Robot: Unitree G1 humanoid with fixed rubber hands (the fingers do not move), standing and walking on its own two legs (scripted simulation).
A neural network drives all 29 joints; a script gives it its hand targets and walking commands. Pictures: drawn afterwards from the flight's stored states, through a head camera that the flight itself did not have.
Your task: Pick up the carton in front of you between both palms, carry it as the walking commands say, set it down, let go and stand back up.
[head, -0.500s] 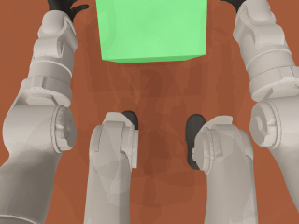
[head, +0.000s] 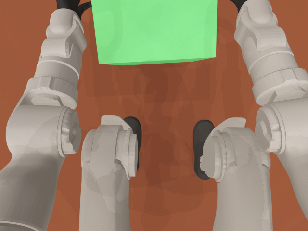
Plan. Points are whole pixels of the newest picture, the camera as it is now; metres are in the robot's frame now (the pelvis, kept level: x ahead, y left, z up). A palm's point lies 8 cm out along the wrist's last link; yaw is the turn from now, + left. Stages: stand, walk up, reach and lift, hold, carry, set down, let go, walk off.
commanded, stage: reach and lift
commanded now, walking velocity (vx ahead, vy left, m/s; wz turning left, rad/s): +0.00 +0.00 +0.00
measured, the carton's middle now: (155, 17) +0.53 +0.05 -0.25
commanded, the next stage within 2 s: none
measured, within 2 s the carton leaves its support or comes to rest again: leaves its support in 0.44 s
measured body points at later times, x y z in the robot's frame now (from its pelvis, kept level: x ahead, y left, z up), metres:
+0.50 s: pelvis +0.00 +0.00 -0.01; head +0.36 +0.02 +0.26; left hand +0.54 +0.19 -0.17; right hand +0.56 -0.12 -0.17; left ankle +0.11 +0.13 -0.34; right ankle +0.11 -0.13 -0.34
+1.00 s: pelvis -0.01 +0.00 +0.11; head +0.26 +0.01 +0.47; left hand +0.50 +0.19 +0.04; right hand +0.51 -0.12 +0.04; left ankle +0.11 +0.13 -0.34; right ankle +0.11 -0.13 -0.34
